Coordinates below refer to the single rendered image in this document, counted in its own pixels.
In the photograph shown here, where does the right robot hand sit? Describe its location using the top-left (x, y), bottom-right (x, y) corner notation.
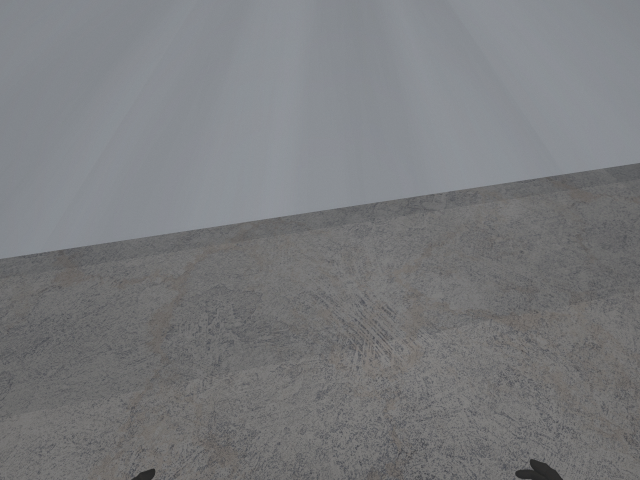
top-left (515, 459), bottom-right (563, 480)

